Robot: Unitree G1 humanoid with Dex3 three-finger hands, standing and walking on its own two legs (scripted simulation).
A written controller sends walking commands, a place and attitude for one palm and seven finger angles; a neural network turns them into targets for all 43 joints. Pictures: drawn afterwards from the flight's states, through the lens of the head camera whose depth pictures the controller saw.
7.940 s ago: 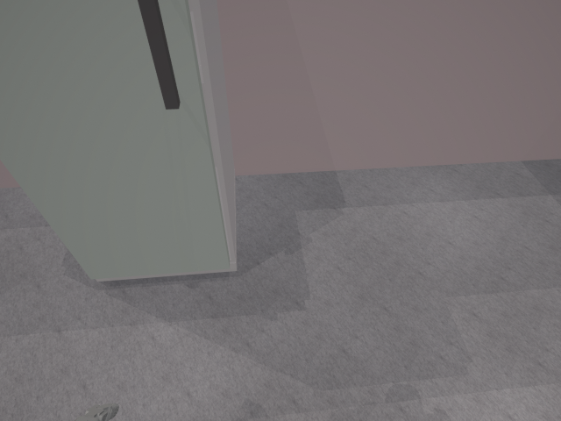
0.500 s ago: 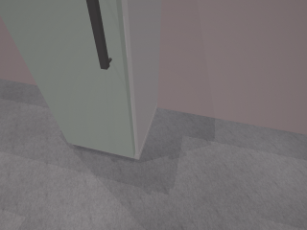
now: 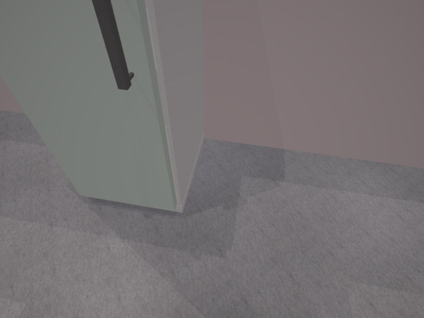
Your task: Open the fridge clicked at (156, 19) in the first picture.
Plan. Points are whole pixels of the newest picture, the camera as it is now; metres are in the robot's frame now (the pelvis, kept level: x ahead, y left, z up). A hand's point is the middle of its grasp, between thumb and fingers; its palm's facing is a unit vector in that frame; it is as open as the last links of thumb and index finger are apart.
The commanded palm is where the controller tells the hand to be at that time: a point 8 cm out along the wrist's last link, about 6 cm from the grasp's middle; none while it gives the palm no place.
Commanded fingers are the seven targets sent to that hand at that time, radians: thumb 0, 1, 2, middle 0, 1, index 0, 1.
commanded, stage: look again from close up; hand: right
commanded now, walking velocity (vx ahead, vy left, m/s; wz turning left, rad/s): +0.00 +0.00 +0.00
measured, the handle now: (114, 28) +0.69 +0.27 +0.22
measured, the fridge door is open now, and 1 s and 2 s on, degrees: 0 0 0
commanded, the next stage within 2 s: shuffle to correct the standing spot in 1.12 s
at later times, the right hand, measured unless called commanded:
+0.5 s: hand out of the picture +0.03 -0.16 -0.17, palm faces +0.03 +0.98 -0.20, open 7.4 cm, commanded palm none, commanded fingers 0.00 -0.90 -0.90 0.20 0.30 0.20 0.30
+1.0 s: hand out of the picture +0.03 -0.17 -0.17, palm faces +0.03 +0.97 -0.22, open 7.4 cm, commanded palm none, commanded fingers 0.00 -0.90 -0.90 0.20 0.30 0.20 0.30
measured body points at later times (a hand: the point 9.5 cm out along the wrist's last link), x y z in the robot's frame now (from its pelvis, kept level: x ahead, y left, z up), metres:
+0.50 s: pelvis +0.02 +0.01 +0.00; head +0.03 +0.01 +0.45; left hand +0.04 +0.24 -0.16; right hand +0.02 -0.22 -0.16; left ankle -0.04 +0.11 -0.74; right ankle +0.07 -0.11 -0.74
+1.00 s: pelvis +0.03 +0.02 +0.00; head +0.04 +0.02 +0.45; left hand +0.07 +0.26 -0.15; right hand +0.03 -0.22 -0.15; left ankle -0.04 +0.11 -0.74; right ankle +0.07 -0.11 -0.74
